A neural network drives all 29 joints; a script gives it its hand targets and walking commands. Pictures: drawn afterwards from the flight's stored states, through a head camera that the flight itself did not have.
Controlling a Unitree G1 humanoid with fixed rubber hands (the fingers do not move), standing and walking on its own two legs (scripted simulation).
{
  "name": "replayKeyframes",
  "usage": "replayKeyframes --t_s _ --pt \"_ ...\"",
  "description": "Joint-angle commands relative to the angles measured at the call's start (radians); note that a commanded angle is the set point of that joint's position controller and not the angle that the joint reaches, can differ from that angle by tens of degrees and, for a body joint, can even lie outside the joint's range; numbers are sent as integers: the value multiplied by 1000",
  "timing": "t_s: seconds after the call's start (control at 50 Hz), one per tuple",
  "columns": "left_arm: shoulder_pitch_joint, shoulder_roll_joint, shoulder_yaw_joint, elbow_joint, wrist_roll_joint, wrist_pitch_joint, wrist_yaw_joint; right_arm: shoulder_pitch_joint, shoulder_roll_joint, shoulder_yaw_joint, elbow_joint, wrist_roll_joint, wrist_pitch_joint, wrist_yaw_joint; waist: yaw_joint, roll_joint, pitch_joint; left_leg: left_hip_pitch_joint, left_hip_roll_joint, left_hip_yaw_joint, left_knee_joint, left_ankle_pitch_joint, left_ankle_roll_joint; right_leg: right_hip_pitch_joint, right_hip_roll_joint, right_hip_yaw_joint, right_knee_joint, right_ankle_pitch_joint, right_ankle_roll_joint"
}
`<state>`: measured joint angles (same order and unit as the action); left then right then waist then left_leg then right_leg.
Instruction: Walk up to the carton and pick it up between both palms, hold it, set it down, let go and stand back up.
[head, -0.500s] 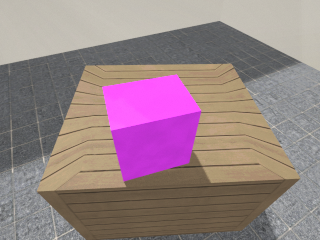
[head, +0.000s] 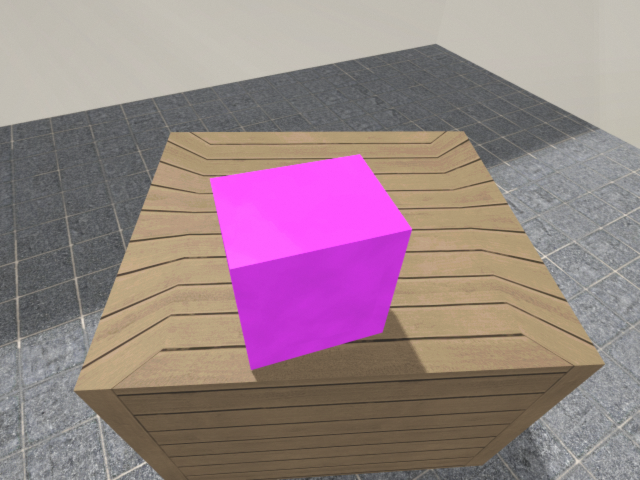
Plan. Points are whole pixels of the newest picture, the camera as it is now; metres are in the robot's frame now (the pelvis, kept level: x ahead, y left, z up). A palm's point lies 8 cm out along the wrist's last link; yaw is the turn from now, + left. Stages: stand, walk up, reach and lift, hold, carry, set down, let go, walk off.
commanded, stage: stand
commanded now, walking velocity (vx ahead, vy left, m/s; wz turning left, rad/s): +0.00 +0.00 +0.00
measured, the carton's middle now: (304, 263) +0.45 +0.03 -0.01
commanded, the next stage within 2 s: none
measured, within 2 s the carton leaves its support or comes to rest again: neither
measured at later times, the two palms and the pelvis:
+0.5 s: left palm out of the picture +0.01 +0.21 -0.15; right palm out of the picture -0.03 -0.21 -0.14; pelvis +0.00 +0.00 +0.00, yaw +0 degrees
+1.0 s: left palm out of the picture -0.01 +0.21 -0.15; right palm out of the picture -0.04 -0.20 -0.15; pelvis +0.01 +0.01 +0.00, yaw +0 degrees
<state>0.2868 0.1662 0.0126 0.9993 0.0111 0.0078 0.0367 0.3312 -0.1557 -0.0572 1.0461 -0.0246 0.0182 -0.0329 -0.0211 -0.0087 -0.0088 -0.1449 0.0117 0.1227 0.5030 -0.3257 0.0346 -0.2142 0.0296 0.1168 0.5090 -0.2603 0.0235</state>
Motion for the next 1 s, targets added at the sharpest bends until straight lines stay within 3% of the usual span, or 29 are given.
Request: replayKeyframes --t_s 0.0,0.04,0.08,0.14,0.18,0.22,0.28,0.3,0.32,0.34,0.38,0.44,0.46,0.48,0.52,0.54,0.62,0.64,0.66,0.68,0.74,0.78,0.8,0.84,0.88,0.9,0.94,0.96,0.98 --pt "-4 67 14 -27 3 -10 3 108 -103 -7 1 13 -7 -9 -9 -19 87 10 120 -124 -129 218 30 -80 -51 13 -48 271 -33" --pt "55 55 10 -6 -3 -7 13 114 -66 9 35 7 -4 -28 10 79 129 4 93 -104 -134 222 28 -98 -79 42 -71 220 -46" --pt "25 81 5 3 -1 -7 11 91 -113 0 17 -5 8 -12 -8 -24 144 -19 95 -112 -144 192 26 -109 -60 50 -79 223 -51" --pt "6 93 20 12 -5 -8 8 83 -43 22 25 3 -3 -12 1 -3 81 -12 106 -157 -191 102 33 -36 -55 40 -99 181 -42" --pt "47 52 1 44 -9 -8 16 71 -79 10 37 -1 -5 -12 10 40 90 34 96 -121 -149 200 32 -59 -67 31 -80 237 -44" --pt "28 47 -1 57 -6 -1 17 84 -56 17 45 11 -9 -14 -13 43 150 0 89 -113 -177 129 19 -86 -70 42 -118 220 -45" --pt "-1 64 0 67 -8 -3 2 121 -104 7 58 9 -11 -6 -11 -31 108 41 113 -122 -176 145 29 -89 -51 26 -98 186 -44" --pt "40 99 15 66 -5 -9 7 113 -112 8 71 -1 -15 -13 20 60 117 -7 107 -143 -184 134 30 -31 -68 21 -114 161 -47" --pt "86 42 -3 94 -7 -8 12 65 -92 6 53 -5 -12 -16 35 51 130 -5 90 -130 -193 82 30 -75 -58 26 -98 162 -43" --pt "25 108 11 95 7 0 15 39 -139 -11 25 -14 -21 -11 -3 7 138 1 91 -119 -174 87 29 -88 -46 12 -99 177 -36" --pt "30 32 -3 90 -1 -12 13 102 -51 14 81 4 -16 -14 0 -62 103 58 102 -126 -162 203 28 -78 -77 38 -101 212 -46" --pt "1 66 -1 86 2 -18 15 41 -51 6 58 16 -17 -8 -8 14 112 60 89 -107 -132 191 22 -129 -64 53 -105 234 -57" --pt "8 30 -11 98 -5 -12 7 83 -15 15 67 16 -15 -14 -16 -16 119 40 91 -109 -135 174 17 -101 -72 38 -103 241 -45" --pt "60 61 8 83 -6 -13 11 102 -16 18 82 10 -11 -21 19 34 80 6 85 -120 -138 178 26 -40 -71 33 -98 221 -48" --pt "-31 57 -3 68 -5 -9 19 93 -90 10 73 -1 -11 -25 -11 -4 117 -29 108 -130 -167 202 26 -56 -68 26 -80 226 -43" --pt "21 98 9 62 -6 -9 21 120 -110 -1 93 0 -15 -29 -2 71 104 5 93 -123 -149 224 29 -56 -57 22 -75 220 -43" --pt "61 15 -9 105 -11 3 23 81 -115 -18 99 -3 -5 -27 31 -51 119 -10 121 -178 -188 116 55 -71 -57 5 -83 169 -41" --pt "56 -29 -30 116 0 4 11 88 -26 9 81 1 -5 -29 19 -35 150 -15 126 -158 -171 128 42 -70 -68 20 -103 152 -44" --pt "51 -10 -21 119 -4 2 5 84 -46 11 93 1 0 -27 24 75 105 -26 104 -173 -184 116 31 -30 -59 18 -97 152 -43" --pt "40 53 -5 115 -16 9 11 113 -48 9 85 8 -5 -20 7 54 129 -24 95 -127 -185 75 22 -48 -58 14 -82 204 -26" --pt "87 -2 -23 152 -2 2 7 136 -61 9 98 17 -21 -14 5 -72 110 28 95 -135 -165 179 13 -38 -74 22 -114 218 -30" --pt "73 25 -12 142 -12 1 21 111 -26 30 100 3 -28 -11 22 1 154 -2 115 -139 -174 274 18 -62 -70 17 -93 216 -24" --pt "39 34 -12 142 -10 -3 18 126 -30 24 101 7 -26 -9 -12 -9 123 65 101 -119 -160 240 23 -101 -71 1 -86 239 -17" --pt "12 -19 -25 126 -6 -4 14 98 -66 6 98 10 -19 -18 -7 98 74 116 109 -118 -151 257 19 -118 -61 -2 -77 191 -33" --pt "13 23 -16 132 -11 -15 15 116 -78 4 107 10 -11 -12 -28 -80 110 37 104 -118 -158 214 38 -56 -63 14 -88 232 -26" --pt "64 19 -25 143 -18 -18 21 134 -56 11 100 11 -14 -22 -24 -69 87 93 107 -114 -134 277 37 -99 -63 8 -87 248 -33" --pt "33 20 -17 133 5 -5 29 118 -53 11 101 -1 -21 -24 -15 68 94 88 108 -105 -144 296 25 -114 -73 4 -68 201 -32" --pt "20 44 -10 140 -20 2 28 119 -53 17 103 -9 -14 -30 -11 4 120 61 114 -123 -139 342 39 -91 -69 -5 -81 225 -17" --pt "95 19 -18 149 -16 -2 26 118 -41 17 92 -4 -19 -31 21 27 89 68 114 -102 -128 364 33 -73 -65 -12 -61 248 -28"
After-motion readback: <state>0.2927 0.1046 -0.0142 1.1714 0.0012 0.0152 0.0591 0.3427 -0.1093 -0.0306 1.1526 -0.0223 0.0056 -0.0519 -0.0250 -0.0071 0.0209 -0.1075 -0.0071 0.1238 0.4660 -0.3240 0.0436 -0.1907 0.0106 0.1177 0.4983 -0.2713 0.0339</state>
